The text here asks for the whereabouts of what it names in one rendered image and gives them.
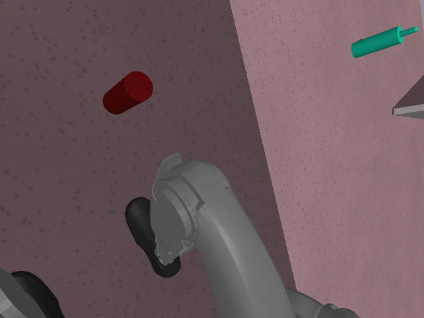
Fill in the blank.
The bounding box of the left robot foot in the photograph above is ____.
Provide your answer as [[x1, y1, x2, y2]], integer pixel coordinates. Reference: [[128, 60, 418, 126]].
[[11, 271, 65, 318]]

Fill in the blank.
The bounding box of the right robot foot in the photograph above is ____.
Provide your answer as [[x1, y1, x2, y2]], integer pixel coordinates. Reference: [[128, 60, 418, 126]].
[[125, 197, 181, 278]]

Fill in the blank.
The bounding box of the right robot arm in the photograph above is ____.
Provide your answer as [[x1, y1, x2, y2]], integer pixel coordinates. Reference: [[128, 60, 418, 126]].
[[317, 303, 360, 318]]

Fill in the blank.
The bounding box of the right robot hand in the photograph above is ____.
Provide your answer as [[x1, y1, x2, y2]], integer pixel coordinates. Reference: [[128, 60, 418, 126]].
[[285, 287, 323, 318]]

